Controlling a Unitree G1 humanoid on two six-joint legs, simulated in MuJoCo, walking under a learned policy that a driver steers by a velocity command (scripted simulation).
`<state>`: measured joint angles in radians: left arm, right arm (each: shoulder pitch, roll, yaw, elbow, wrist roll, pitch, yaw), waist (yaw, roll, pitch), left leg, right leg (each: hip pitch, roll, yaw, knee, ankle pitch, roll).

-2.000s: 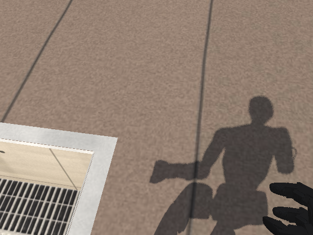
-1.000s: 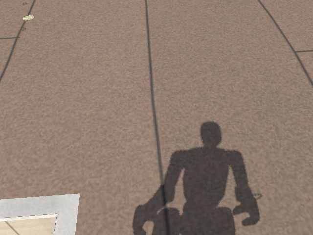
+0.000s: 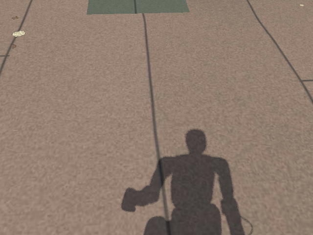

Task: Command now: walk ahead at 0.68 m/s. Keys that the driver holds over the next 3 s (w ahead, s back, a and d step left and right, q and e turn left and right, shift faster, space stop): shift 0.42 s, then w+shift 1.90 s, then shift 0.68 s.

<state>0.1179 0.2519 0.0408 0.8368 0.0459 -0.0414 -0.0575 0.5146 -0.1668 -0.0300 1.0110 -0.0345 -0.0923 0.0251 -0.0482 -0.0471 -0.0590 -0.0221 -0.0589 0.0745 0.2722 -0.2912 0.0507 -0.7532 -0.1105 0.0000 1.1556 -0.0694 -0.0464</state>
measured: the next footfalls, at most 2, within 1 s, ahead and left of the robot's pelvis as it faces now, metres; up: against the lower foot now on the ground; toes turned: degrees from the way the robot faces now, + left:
right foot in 0.20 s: +0.37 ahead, -0.12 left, +0.00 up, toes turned -1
left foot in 0.66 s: +0.35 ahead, +0.09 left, +0.00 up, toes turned +2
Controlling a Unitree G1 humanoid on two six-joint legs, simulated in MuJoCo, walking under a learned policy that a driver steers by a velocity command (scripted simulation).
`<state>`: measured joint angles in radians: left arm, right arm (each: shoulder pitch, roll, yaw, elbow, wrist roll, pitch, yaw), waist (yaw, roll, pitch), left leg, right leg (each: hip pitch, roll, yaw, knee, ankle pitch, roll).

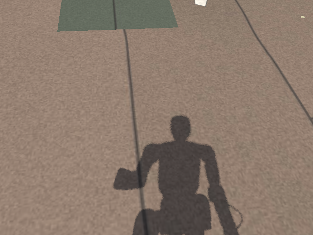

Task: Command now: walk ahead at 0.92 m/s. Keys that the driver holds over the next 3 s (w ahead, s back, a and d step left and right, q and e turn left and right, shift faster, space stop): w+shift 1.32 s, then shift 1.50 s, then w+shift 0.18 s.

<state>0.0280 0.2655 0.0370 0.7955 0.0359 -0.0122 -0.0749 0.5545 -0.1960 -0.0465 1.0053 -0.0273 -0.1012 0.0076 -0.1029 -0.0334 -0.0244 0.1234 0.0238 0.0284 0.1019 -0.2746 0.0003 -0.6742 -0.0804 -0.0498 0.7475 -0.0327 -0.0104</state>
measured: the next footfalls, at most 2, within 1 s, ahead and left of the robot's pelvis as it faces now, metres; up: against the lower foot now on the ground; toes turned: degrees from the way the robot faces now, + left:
right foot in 0.12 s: +0.27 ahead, -0.14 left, +0.00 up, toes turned -6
left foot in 0.60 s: +0.73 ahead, -0.03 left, +0.00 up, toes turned +3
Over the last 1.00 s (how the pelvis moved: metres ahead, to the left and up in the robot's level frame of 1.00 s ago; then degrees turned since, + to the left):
0.46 -0.03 0.00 0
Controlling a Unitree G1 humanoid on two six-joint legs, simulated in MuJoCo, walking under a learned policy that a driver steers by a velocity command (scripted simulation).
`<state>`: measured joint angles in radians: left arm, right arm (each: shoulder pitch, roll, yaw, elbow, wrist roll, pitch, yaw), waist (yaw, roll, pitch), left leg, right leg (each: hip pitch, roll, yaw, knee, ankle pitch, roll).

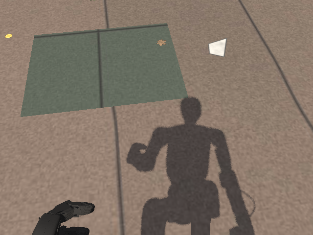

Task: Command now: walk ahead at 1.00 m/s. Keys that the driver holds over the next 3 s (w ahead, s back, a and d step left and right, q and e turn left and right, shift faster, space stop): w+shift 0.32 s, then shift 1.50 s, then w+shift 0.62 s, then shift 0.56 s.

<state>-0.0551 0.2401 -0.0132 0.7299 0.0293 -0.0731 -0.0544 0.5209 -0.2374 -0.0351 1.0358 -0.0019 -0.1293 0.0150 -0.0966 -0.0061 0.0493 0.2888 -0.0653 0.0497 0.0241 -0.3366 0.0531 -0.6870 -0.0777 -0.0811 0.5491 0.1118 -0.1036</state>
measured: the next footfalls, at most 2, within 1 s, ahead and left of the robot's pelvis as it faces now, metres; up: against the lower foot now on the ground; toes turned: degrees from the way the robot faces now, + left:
right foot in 0.06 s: +0.28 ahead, -0.11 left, +0.00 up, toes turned -4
left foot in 0.50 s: +0.74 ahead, +0.05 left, +0.00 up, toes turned +2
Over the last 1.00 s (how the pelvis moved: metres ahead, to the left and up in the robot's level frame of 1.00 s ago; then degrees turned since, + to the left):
0.90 -0.11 -0.02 -1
